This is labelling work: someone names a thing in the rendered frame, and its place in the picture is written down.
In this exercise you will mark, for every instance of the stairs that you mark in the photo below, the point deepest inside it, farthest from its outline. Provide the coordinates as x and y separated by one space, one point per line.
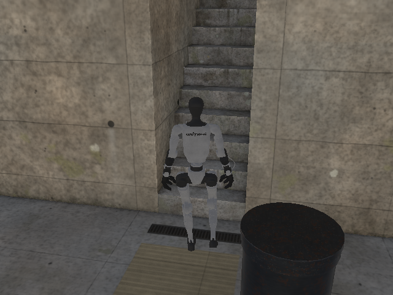
220 72

